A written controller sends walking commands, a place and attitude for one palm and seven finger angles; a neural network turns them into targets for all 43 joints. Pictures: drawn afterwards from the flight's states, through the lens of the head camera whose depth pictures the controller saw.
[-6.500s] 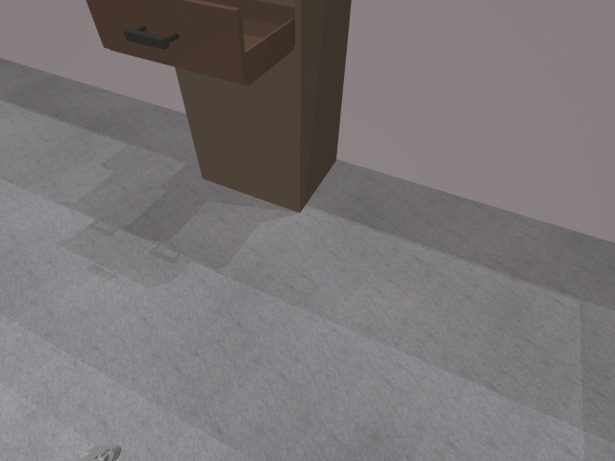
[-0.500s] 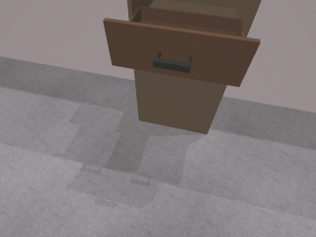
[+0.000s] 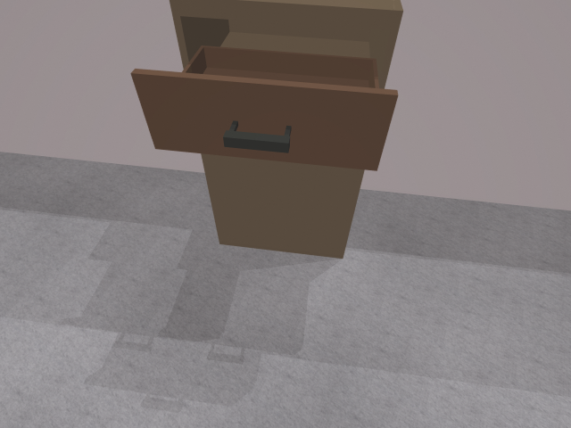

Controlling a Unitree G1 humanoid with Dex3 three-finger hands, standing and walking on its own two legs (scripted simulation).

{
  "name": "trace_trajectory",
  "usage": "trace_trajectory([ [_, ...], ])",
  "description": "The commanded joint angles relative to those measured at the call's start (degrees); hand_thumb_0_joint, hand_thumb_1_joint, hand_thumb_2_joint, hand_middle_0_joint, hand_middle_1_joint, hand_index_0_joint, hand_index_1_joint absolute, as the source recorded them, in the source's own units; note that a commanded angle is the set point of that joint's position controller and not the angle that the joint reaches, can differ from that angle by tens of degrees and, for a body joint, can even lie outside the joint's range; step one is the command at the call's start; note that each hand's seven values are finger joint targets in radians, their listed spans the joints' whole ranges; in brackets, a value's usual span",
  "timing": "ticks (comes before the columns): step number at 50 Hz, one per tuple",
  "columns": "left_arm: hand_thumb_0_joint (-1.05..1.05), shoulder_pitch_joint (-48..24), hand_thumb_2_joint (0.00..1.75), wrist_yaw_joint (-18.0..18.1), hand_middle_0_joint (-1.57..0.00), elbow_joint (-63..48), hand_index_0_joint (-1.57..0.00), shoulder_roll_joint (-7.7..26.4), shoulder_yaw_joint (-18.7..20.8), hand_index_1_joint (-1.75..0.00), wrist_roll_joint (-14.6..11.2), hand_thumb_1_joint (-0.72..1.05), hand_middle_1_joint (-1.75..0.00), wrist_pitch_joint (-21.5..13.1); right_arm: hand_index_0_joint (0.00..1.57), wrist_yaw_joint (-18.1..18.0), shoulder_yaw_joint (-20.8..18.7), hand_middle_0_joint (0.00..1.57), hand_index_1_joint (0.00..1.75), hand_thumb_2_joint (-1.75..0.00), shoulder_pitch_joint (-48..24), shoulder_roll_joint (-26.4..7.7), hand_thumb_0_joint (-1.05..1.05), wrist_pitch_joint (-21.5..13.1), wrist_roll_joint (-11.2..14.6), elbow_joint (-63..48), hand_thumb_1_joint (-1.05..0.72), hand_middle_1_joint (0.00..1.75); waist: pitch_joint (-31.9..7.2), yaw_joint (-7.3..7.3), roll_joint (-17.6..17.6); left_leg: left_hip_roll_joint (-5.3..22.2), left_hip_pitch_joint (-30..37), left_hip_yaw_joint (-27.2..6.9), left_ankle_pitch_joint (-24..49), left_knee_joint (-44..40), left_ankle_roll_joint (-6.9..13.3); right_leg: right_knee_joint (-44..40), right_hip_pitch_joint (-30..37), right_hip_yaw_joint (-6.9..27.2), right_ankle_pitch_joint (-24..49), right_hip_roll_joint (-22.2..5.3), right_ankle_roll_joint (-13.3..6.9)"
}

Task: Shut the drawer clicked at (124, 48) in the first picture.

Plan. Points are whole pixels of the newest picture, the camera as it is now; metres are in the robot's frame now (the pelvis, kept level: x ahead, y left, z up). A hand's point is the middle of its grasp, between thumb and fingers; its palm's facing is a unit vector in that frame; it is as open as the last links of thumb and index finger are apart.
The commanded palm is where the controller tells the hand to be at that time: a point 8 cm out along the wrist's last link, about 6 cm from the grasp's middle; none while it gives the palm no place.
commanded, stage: take the last steps up to it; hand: left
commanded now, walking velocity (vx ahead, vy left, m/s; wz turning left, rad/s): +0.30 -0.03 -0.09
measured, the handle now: (259, 134) +0.62 +0.10 +0.07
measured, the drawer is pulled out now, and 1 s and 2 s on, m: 0.30 0.30 0.30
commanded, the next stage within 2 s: come to a stop and stand still in 0.78 s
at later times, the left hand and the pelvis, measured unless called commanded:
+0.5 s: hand (219, 371) +0.25 +0.14 -0.18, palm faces -0.10 -0.98 -0.19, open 7.4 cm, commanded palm none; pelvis +0.14 -0.03 -0.02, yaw -4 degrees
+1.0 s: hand (222, 371) +0.26 +0.14 -0.20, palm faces +0.07 -0.99 -0.13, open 7.3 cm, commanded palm none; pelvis +0.29 -0.03 -0.01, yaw -2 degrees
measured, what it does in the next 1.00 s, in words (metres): walks ahead: left foot, then right foot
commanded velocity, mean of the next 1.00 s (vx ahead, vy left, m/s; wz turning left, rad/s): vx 0.17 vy -0.02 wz -0.01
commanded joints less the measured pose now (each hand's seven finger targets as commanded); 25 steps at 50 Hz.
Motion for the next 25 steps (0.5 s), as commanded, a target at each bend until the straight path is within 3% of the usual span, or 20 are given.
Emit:
trace_trajectory([
  [1,0.00,-0.12,0.90,0.32,-0.20,-1.46,-0.20,10.27,2.31,-0.30,-0.67,0.90,-0.30,-0.91,0.20,-0.79,-0.46,0.20,0.30,-0.90,4.05,-2.53,0.00,-3.01,0.35,-2.12,-0.90,0.30,2.63,-1.99,-5.10,-1.04,9.02,2.15,6.52,-16.11,1.35,-7.72,-5.92,14.65,-12.26,-13.30,-5.62],
  [2,0.00,-0.14,0.90,0.04,-0.20,-1.37,-0.20,8.48,1.98,-0.30,-1.02,0.90,-0.30,-0.71,0.20,-1.27,-0.39,0.20,0.30,-0.90,7.41,-3.56,0.00,-3.59,0.43,-0.55,-0.90,0.30,2.42,-3.23,-0.62,-0.24,17.56,0.99,6.73,-20.92,1.78,-2.61,-12.22,12.05,-13.41,-10.02,-3.63],
  [3,0.00,0.72,0.90,-0.48,-0.20,-1.94,-0.20,4.87,1.23,-0.30,-1.21,0.90,-0.30,-0.62,0.20,-1.71,-1.17,0.20,0.30,-0.90,11.19,-7.77,0.00,-4.03,-0.04,0.57,-0.90,0.30,2.70,-4.59,12.85,9.81,23.71,-13.21,-3.64,-26.97,5.14,9.44,-22.25,6.89,-13.74,-4.28,-0.79],
  [4,0.00,-1.27,0.90,-0.80,-0.20,-3.61,-0.20,3.61,0.82,-0.30,-1.10,0.90,-0.30,-0.79,0.20,-1.96,-2.13,0.20,0.30,-0.90,14.94,-12.44,0.00,-3.56,-0.42,0.47,-0.90,0.30,4.37,-6.24,19.43,21.50,21.72,-28.04,-15.25,-35.94,10.67,23.22,-27.87,-1.87,-17.62,-0.37,1.50],
  [5,0.00,-4.75,0.90,-0.87,-0.20,-5.27,-0.20,5.78,1.32,-0.30,-0.16,0.90,-0.30,-0.44,0.20,-2.10,-2.34,0.20,0.30,-0.90,14.45,-13.31,0.00,-3.33,-0.28,0.16,-0.90,0.30,6.86,-6.38,15.18,24.97,16.08,-32.93,-21.09,-38.87,13.48,31.44,-29.76,2.05,-17.66,-3.52,1.33],
  [6,0.00,-6.04,0.90,-1.13,-0.20,-4.73,-0.20,5.73,1.53,-0.30,0.27,0.90,-0.30,-0.38,0.20,-2.19,-1.72,0.20,0.30,-0.90,12.48,-10.66,0.00,-3.60,-0.28,0.18,-0.90,0.30,9.34,-5.44,10.17,22.49,13.44,-29.65,-19.55,-39.41,13.06,37.14,-30.89,2.99,-13.76,-4.97,1.58],
  [8,0.00,-3.65,0.90,-1.87,-0.20,-2.84,-0.20,4.61,1.56,-0.30,0.32,0.90,-0.30,-0.74,0.20,-2.28,-0.52,0.20,0.30,-0.90,8.24,-6.59,0.00,-4.55,0.03,-0.45,-0.90,0.30,9.47,-2.68,5.19,16.75,13.11,-17.88,-5.00,-37.67,10.78,39.07,-29.82,2.89,-6.06,-7.22,2.56],
  [9,0.00,-2.26,0.90,-1.95,-0.20,-2.02,-0.20,3.81,1.38,-0.30,0.16,0.90,-0.30,-0.69,0.20,-2.37,-0.28,0.20,0.30,-0.90,7.79,-6.10,0.00,-5.02,0.17,-0.22,-0.90,0.30,7.74,-1.79,5.23,15.03,14.69,-13.10,2.96,-36.51,10.30,38.48,-28.92,2.21,-3.82,-7.59,3.22],
  [12,0.00,-2.24,0.90,-1.84,-0.20,-1.40,-0.20,2.57,0.99,-0.30,-0.13,0.90,-0.30,-0.33,0.20,-2.49,-0.14,0.20,0.30,-0.90,10.13,-5.08,0.00,-5.71,0.50,1.52,-0.90,0.30,6.14,-1.47,6.43,12.65,17.31,-5.36,19.16,-34.39,10.23,34.52,-27.56,-0.28,-1.12,-8.23,4.50],
  [18,0.00,-9.92,0.90,-1.83,-0.20,-3.29,-0.20,1.39,0.34,-0.30,-0.37,0.90,-0.30,-0.57,0.20,-2.18,-0.59,0.20,0.30,-0.90,14.06,-4.61,0.00,-5.27,0.04,4.53,-0.90,0.30,8.55,-3.51,8.52,12.12,15.81,-1.32,26.48,-31.72,10.12,18.52,-21.97,-5.03,0.06,-7.68,4.10],
  [20,0.00,-9.78,0.90,-1.73,-0.20,-3.19,-0.20,1.89,0.54,-0.30,-0.38,0.90,-0.30,-0.87,0.20,-2.09,-0.92,0.20,0.30,-0.90,13.44,-4.88,0.00,-5.06,-0.13,5.09,-0.90,0.30,7.99,-2.85,9.48,12.81,14.84,-1.58,26.14,-29.77,9.90,14.65,-17.50,-6.00,-0.17,-6.78,3.42],
  [21,0.00,-7.99,0.90,-1.71,-0.20,-2.56,-0.20,2.10,0.81,-0.30,-0.32,0.90,-0.30,-1.10,0.20,-2.15,-0.98,0.20,0.30,-0.90,12.74,-5.15,0.00,-4.94,-0.06,5.10,-0.90,0.30,6.69,-1.73,8.44,12.55,13.80,-1.24,27.48,-27.54,9.40,12.28,-12.95,-6.49,0.76,-5.79,2.89],
  [22,0.00,-3.06,0.90,-1.63,-0.20,-0.80,-0.20,2.89,1.20,-0.30,-0.29,0.90,-0.30,-1.45,0.20,-2.13,-1.07,0.20,0.30,-0.90,11.58,-5.51,0.00,-4.79,0.19,5.21,-0.90,0.30,4.39,0.92,7.05,11.14,12.61,0.58,30.21,-22.25,8.20,9.14,-5.80,-7.94,2.86,-4.12,2.44],
  [23,0.00,4.42,0.90,-1.35,-0.20,1.75,-0.20,5.13,1.76,-0.30,-0.07,0.90,-0.30,-2.13,0.20,-1.90,-1.00,0.20,0.30,-0.90,11.69,-4.88,0.00,-4.88,0.61,5.43,-0.90,0.30,-0.04,4.11,4.00,8.30,9.52,2.63,30.82,-12.51,6.42,5.74,5.48,-6.71,4.57,-4.11,1.63],
  [24,0.00,12.98,0.90,-0.61,-0.20,4.28,-0.20,10.42,3.15,-0.30,0.28,0.90,-0.30,-2.95,0.20,-1.26,-0.66,0.20,0.30,-0.90,12.55,-2.33,0.00,-5.04,1.21,5.01,-0.90,0.30,-6.42,7.59,-6.10,4.60,-1.92,5.65,18.11,3.00,4.14,2.89,19.55,5.18,0.55,-14.93,-1.77],
  [25,0.00,18.04,0.90,0.25,-0.20,4.99,-0.20,16.57,4.13,-0.30,-0.41,0.90,-0.30,-3.06,0.20,-1.24,0.11,0.20,0.30,-0.90,12.73,0.42,0.00,-4.69,1.66,2.29,-0.90,0.30,-10.51,7.50,-16.79,-2.17,-12.34,3.76,-11.01,21.09,2.63,-5.96,24.06,27.69,4.36,-29.72,-7.33],
])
